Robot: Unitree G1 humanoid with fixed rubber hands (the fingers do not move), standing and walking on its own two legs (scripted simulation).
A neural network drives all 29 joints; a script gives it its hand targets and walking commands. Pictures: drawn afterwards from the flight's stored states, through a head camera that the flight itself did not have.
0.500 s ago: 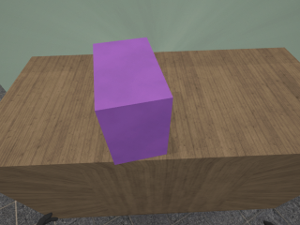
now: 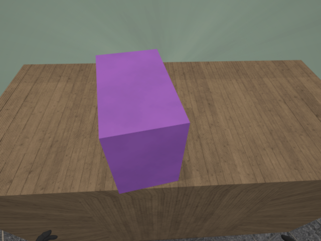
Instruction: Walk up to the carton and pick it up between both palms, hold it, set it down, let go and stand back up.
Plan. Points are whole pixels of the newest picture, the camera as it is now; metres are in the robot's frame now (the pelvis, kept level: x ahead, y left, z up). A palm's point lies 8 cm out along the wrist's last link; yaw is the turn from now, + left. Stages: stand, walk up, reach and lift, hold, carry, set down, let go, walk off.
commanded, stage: walk up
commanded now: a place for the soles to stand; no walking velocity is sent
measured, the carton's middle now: (138, 120) +0.40 +0.08 +0.08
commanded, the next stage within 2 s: none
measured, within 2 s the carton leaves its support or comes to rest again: neither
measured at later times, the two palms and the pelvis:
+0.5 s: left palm out of the picture +0.06 +0.36 -0.10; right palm out of the picture +0.07 -0.28 -0.08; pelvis -0.01 +0.04 +0.00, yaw +0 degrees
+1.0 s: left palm out of the picture +0.06 +0.34 -0.09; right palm out of the picture +0.06 -0.29 -0.10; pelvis -0.03 +0.02 +0.00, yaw +0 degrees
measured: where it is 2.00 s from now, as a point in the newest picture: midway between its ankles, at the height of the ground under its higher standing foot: outside the picture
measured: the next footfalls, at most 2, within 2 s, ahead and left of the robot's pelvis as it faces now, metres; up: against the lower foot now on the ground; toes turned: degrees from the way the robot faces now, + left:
right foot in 0.02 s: +0.06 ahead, -0.14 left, +0.00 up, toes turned +4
left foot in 0.30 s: +0.06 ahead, +0.10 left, +0.00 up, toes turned +2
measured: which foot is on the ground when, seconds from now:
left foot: down 0.00-0.04, up 0.06-0.28, down 0.30-1.00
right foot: up 0.00-0.00, down 0.02-0.34, up 0.36-0.70, down 0.72-1.00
